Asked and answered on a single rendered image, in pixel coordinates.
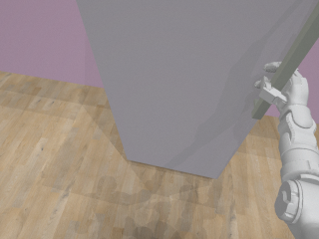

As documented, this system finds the robot right upper arm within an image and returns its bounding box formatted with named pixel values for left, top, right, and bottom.
left=274, top=179, right=319, bottom=239

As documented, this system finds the robot right forearm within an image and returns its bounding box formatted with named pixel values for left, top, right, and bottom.
left=277, top=105, right=319, bottom=185

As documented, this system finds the handle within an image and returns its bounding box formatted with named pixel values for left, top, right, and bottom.
left=251, top=1, right=319, bottom=120

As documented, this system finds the right robot hand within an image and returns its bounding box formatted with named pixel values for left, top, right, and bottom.
left=254, top=62, right=309, bottom=113

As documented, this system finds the fridge door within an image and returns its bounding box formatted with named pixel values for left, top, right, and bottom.
left=76, top=0, right=319, bottom=179

